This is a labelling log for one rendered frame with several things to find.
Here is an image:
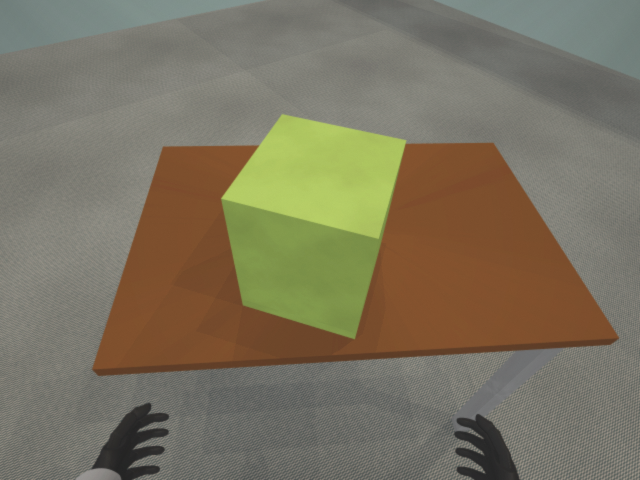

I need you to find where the carton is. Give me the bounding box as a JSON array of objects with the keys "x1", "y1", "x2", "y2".
[{"x1": 221, "y1": 114, "x2": 406, "y2": 339}]

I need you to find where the left robot hand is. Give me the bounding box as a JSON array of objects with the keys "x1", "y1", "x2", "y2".
[{"x1": 91, "y1": 403, "x2": 169, "y2": 480}]

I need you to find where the right robot hand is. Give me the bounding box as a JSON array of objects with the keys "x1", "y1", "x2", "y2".
[{"x1": 454, "y1": 414, "x2": 520, "y2": 480}]

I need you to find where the table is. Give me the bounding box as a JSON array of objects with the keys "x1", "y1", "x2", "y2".
[{"x1": 92, "y1": 143, "x2": 619, "y2": 432}]

